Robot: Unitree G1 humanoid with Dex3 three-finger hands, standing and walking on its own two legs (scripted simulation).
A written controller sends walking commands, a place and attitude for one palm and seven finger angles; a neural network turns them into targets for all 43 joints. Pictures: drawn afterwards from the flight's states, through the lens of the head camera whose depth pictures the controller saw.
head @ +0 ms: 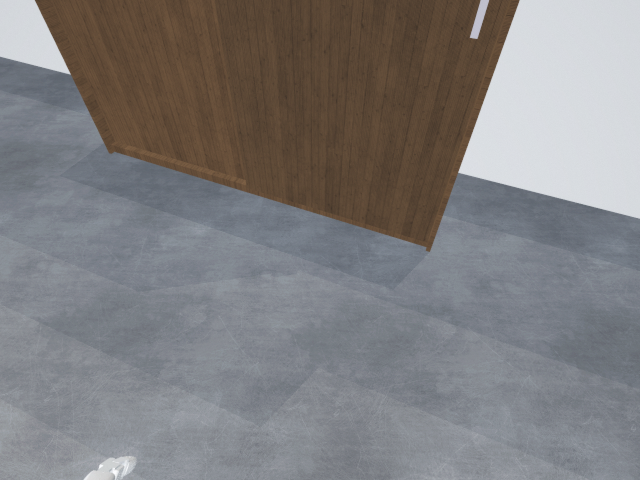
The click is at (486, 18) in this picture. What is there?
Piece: wardrobe's sliding door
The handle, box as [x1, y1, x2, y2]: [470, 0, 488, 38]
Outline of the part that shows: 488,0 480,1 470,37 476,38 478,35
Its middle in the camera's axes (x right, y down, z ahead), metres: +0.38 -0.56 +0.90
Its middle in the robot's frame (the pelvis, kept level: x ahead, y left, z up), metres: +1.09 -0.32 +0.17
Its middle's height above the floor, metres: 0.94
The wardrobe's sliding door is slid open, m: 0.00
